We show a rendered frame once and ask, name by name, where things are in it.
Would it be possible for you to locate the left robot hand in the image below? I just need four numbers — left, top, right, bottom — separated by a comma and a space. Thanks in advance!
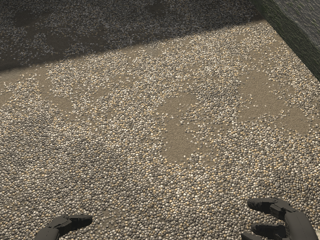
34, 213, 93, 240

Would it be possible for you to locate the right robot hand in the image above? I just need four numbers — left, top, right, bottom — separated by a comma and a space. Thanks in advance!
241, 197, 319, 240

